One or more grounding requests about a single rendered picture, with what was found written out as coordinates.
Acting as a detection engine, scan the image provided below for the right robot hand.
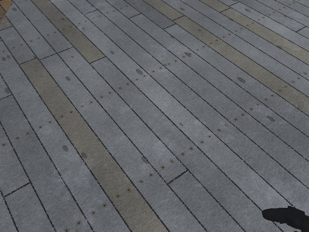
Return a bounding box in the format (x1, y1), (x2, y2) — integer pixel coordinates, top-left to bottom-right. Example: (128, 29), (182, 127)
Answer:
(262, 206), (309, 232)

